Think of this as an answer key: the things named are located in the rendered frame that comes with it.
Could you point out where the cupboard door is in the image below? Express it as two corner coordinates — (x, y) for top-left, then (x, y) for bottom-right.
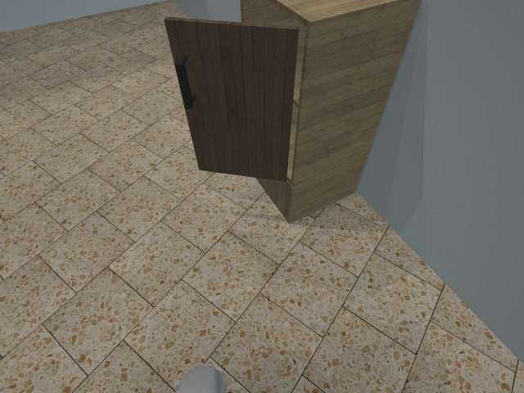
(164, 17), (299, 182)

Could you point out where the robot left thigh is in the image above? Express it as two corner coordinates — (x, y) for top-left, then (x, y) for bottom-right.
(175, 366), (226, 393)

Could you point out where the handle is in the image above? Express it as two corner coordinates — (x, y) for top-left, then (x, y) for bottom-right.
(175, 55), (196, 109)

